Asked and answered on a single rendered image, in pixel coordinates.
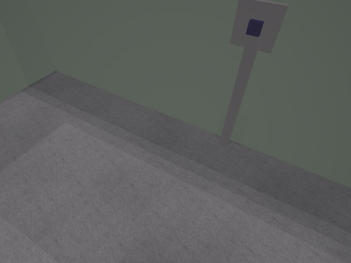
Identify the panel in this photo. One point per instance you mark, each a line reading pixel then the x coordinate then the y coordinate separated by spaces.
pixel 272 13

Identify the button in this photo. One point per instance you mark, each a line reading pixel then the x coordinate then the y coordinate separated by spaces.
pixel 254 27

